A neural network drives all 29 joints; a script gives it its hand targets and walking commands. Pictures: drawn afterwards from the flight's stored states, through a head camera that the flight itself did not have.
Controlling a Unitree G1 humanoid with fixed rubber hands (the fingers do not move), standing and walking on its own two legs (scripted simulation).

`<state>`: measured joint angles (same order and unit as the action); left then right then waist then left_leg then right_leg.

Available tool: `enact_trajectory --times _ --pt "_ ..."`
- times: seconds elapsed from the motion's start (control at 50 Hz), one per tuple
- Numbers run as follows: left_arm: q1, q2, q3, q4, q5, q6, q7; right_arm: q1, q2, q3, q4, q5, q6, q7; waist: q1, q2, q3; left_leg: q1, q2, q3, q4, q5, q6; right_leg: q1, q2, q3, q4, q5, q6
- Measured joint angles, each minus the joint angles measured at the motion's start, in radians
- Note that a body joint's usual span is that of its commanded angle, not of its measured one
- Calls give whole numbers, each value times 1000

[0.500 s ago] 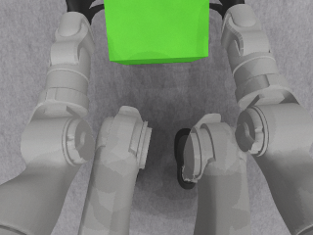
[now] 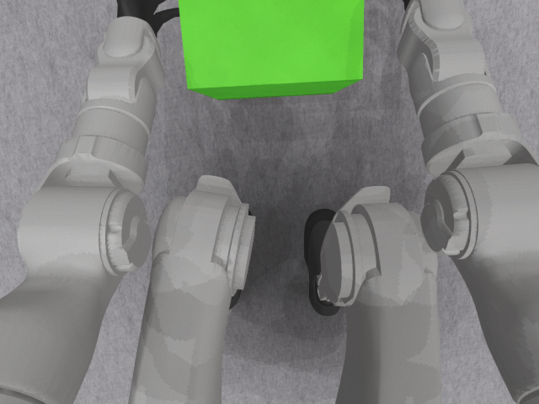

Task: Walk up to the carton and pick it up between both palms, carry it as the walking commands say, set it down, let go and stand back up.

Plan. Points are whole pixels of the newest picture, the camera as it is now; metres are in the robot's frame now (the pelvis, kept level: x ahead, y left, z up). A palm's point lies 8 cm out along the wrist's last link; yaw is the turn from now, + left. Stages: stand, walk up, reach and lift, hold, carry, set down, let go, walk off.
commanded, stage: set down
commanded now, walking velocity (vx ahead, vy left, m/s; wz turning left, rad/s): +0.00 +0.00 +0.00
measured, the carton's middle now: (271, 7) +0.55 +0.03 -0.24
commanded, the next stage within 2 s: let go in 1.66 s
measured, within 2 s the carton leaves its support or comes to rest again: neither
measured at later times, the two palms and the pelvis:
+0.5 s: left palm out of the picture +0.52 +0.20 -0.13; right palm out of the picture +0.55 -0.14 -0.13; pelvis -0.01 +0.00 +0.02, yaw +1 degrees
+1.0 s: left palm out of the picture +0.51 +0.21 +0.02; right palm out of the picture +0.55 -0.15 +0.02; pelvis -0.02 +0.00 +0.14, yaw +0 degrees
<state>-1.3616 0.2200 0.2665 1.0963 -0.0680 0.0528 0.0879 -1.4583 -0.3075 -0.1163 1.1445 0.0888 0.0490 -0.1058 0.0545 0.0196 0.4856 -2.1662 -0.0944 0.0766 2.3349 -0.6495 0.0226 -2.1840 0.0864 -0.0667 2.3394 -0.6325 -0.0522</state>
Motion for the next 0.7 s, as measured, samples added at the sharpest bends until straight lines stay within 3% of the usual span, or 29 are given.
enact_trajectory --times 0.16,0.32,0.42,0.52,0.62,0.7 --pt "19 63 -82 -13 -124 -23 34 60 -71 104 20 118 7 -8 -5 -32 33 6 23 5 -33 33 0 -4 -7 1 -27 38 -12" --pt "-34 107 -114 29 -177 -5 25 -3 -96 141 -15 186 15 -6 4 -20 35 -14 46 11 -27 58 14 -21 -30 -10 -23 61 -23" --pt "-35 95 -140 -66 -200 16 39 -25 -75 120 -67 152 36 -26 1 -9 37 -8 41 21 -42 62 20 -9 -39 2 -30 52 -19" --pt "-15 85 -123 -143 -163 58 59 18 -75 75 -136 117 75 -48 0 -9 37 47 32 13 -86 46 25 54 -36 5 -77 29 -11" --pt "63 68 -82 -292 -135 106 74 106 -68 39 -318 107 124 -50 9 -4 38 136 28 -3 -151 26 27 147 -24 8 -151 12 -1" --pt "88 82 -68 -356 -123 152 78 120 -58 11 -358 72 160 -45 5 -22 35 204 22 -7 -217 28 25 214 -18 20 -214 13 2"
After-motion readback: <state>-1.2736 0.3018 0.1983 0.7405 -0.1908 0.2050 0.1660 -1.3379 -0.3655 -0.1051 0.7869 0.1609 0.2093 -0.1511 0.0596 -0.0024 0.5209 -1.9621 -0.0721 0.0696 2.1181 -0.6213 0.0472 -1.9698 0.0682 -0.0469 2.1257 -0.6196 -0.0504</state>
